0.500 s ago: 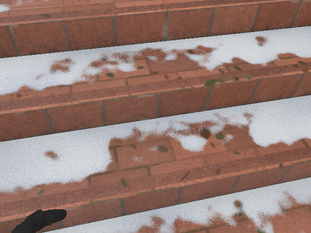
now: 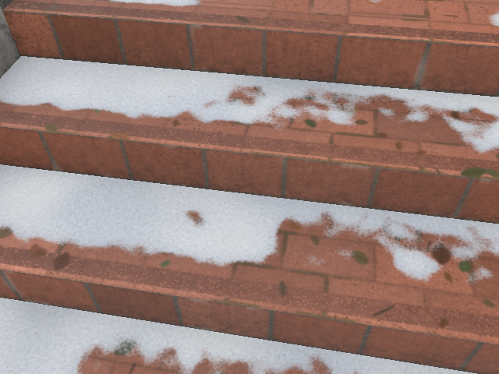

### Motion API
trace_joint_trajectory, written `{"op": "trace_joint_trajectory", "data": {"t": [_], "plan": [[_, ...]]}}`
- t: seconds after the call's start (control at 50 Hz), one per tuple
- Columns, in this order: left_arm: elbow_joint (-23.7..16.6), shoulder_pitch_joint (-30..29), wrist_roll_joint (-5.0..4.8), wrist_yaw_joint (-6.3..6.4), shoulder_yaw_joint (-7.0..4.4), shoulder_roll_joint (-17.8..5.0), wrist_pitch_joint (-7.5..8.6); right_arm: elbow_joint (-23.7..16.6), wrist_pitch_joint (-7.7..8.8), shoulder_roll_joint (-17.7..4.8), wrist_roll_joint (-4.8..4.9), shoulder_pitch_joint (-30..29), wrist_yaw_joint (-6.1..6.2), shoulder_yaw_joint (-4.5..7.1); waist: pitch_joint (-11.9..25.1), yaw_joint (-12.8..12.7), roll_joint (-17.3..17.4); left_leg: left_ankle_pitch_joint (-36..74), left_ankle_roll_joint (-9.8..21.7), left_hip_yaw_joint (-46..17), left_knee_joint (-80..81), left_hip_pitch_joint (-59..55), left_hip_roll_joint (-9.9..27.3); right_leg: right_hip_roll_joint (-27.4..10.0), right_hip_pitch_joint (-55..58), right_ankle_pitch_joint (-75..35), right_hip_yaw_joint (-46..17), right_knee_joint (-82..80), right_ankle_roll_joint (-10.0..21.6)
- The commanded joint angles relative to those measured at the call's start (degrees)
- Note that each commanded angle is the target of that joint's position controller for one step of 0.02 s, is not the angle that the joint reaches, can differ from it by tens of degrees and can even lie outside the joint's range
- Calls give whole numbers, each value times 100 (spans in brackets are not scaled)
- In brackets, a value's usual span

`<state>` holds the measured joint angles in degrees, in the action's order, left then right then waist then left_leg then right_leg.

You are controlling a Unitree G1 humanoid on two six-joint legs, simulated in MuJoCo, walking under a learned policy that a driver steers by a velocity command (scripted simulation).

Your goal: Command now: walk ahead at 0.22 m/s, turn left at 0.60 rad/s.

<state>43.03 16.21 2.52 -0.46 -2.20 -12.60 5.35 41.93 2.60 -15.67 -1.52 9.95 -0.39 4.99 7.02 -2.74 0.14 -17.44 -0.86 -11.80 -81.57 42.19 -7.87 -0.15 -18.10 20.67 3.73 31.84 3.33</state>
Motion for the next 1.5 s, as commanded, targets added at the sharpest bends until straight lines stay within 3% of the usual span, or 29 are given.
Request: {"op": "trace_joint_trajectory", "data": {"t": [0.02,0.18,0.32,0.34,0.36,0.38,0.4,0.42,0.46,0.5,0.54,0.56,0.58,0.6,0.64,0.68,0.72,0.84,1.02,1.1,1.16,1.2,1.22,1.24,1.28,1.34,1.4,1.42,1.5], "plan": [[-356,-492,-113,16,150,-133,30,-145,81,-296,-48,-167,-49,105,-569,206,-432,672,115,295,-1146,1672,304,-1451,732,1055,-1772,-1950,821],[983,1281,330,-337,378,39,-32,419,120,11,-33,-541,-308,-114,-608,-237,-756,1831,789,-46,-1726,3474,502,-1863,2151,-1327,-809,-2019,1413],[2041,2031,582,-316,577,688,-79,105,-22,699,-53,-1545,-215,-666,-858,-213,-295,900,1469,601,-3042,5770,1156,-1802,2776,-1136,-883,-2376,1418],[1986,1862,-303,45,274,-62,262,-661,-23,793,-44,-2178,-27,-648,-1675,230,-30,-606,709,1464,-3144,4806,1344,-1826,1655,-937,-736,-2717,892],[2053,1782,-362,192,279,-143,398,-835,-45,697,31,-2396,44,-676,-1822,228,128,-685,507,1500,-2702,4538,1551,-1743,1256,-736,-732,-2910,782],[2402,2398,599,-235,661,792,157,-623,-321,871,-46,-2831,-150,-959,-217,-289,-369,847,1234,1137,-1592,4791,1720,-1761,2192,-775,-766,-2789,1024],[2414,2614,724,-412,646,763,89,-687,-457,877,-72,-2794,-251,-934,-758,-245,-565,1387,1407,1302,-1152,4688,1802,-1734,2055,-1176,-657,-2866,1021],[2143,1969,560,-530,614,653,8,-709,-556,929,-237,-3024,-380,-994,-831,-100,-503,1073,1451,1784,-221,3092,1694,-1560,756,-1222,-254,-3406,1141],[2043,2032,67,-618,510,57,119,-691,-495,750,-179,-3123,-592,-921,-627,155,-1148,-831,1093,2138,-108,1170,1142,-1769,431,-2760,-164,-3347,1167],[1967,1941,32,-588,374,-418,237,-405,-342,460,-31,-2611,-559,-766,-533,465,-1056,-835,1031,2148,1198,568,755,-1820,1557,-5674,10,-2574,935],[1989,1962,109,-567,173,-635,360,-132,-186,340,-56,-1321,-454,-709,683,866,-1255,596,1336,1439,1269,-2397,778,-1520,622,-7989,-22,-780,336],[1989,2327,281,-666,227,-320,393,76,-177,93,25,-261,-422,-691,1780,1134,-118,194,1751,-327,2453,-4752,1456,-921,-1386,-5811,-503,824,248],[1856,2116,288,-781,282,211,308,694,-177,-317,-182,1266,-283,-503,2174,1368,862,-247,1816,-2176,4226,-5625,2275,-293,-2293,-1373,-1059,2268,261],[1866,1685,20,-832,107,216,187,1140,-96,-840,-179,2060,-236,-227,1657,1440,1021,-1706,1677,-3526,5340,-4514,2730,-77,-2649,-1590,-1820,4873,233],[1899,1156,-95,-625,27,446,252,1304,170,-654,50,1078,-146,-231,302,840,1231,-2230,1433,-2334,5315,-2284,2604,-186,-3141,-1950,-1834,7307,279],[1707,551,-28,-481,71,493,254,1339,168,462,-26,110,-245,-498,255,332,72,-1017,1451,-1625,5305,-1658,2850,-300,-3472,-2277,-1719,8312,664],[1526,207,-99,-454,121,653,52,1379,125,1098,-77,-424,-249,-680,-15,-49,-143,-517,1331,-1128,5759,-1226,2930,-372,-3819,-2219,-1804,8501,1067],[1278,-658,-121,-706,169,237,-88,1802,271,750,-358,68,-142,-653,-527,-36,348,677,1371,1382,6616,-1747,2356,-69,-4846,-1614,-1221,9366,1408],[12,-3165,-215,-343,476,255,-259,2762,265,673,-877,2604,-243,-807,-558,771,-15,2014,1250,2094,7168,-5265,2581,-528,-7313,-1334,-688,6856,1395],[-272,-3509,-78,-530,508,563,-690,2265,388,292,-301,2004,-421,-707,-800,367,602,4896,1450,3050,7814,-3490,2728,-75,-3772,429,798,5203,754],[111,-1662,-340,-432,191,-49,-475,2129,605,-783,-339,1713,-408,-419,-208,-526,1187,9723,1222,3255,5839,-4404,2901,800,-1970,-484,661,3405,833],[564,333,-257,-223,-86,-600,-427,2089,658,-608,-614,1989,-501,-420,977,-965,420,6770,720,2789,3285,-1283,2040,544,2140,-1353,-1227,2600,1300],[1011,1420,-6,-198,-145,-925,-498,1986,506,-271,-480,1544,-732,-386,1105,-1028,-287,1430,417,2035,1585,41,1089,-319,2956,-988,-3565,489,1717],[1197,1777,64,-127,-397,-1444,-517,1759,356,-148,-60,1263,-834,-371,1099,-1062,-238,1546,481,586,-985,361,742,-818,2196,-307,-5275,-557,1649],[1502,1035,-45,-97,-201,-543,-245,1614,422,477,-226,799,-614,-432,80,-481,-360,2042,723,-282,-2937,1182,653,-678,351,195,-4626,-394,1613],[1643,-285,59,-303,186,486,-226,1120,299,679,-184,343,-411,-627,90,526,179,1751,1291,-211,-3901,2226,608,-617,-528,-772,-3527,-548,1581],[1672,-647,121,-340,233,417,-16,1154,66,485,-163,484,-368,-635,-293,938,72,1070,1267,566,-3265,2327,1071,-346,-1410,-832,-1803,-972,1091],[1871,-39,253,-270,257,396,-9,1149,87,559,-75,332,-395,-689,-326,684,-401,568,1244,761,-4442,2650,924,-362,-1303,-795,-1829,-1080,1162],[2266,1275,544,-190,405,260,42,233,110,441,-60,-1472,-307,-797,-414,242,211,1086,1434,921,-2895,3719,1290,-626,-85,-570,-1580,-1274,822]]}}
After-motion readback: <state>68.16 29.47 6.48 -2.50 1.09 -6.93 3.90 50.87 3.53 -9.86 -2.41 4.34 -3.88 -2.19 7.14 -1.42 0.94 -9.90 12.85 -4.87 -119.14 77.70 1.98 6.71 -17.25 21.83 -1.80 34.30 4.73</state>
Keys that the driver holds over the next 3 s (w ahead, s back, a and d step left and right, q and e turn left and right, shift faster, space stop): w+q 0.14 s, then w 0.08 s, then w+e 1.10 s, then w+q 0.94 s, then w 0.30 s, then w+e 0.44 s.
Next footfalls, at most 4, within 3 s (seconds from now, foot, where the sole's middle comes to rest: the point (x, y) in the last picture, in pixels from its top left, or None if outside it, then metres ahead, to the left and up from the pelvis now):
0.52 left None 0.37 0.24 -0.62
1.16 right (297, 267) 0.67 -0.04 -0.47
1.66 left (263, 121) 1.03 0.05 -0.32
2.22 right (349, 11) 1.34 -0.19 -0.17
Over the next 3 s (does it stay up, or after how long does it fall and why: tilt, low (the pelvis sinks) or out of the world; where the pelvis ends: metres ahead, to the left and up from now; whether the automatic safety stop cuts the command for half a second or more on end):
stays up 1.56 -0.02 0.61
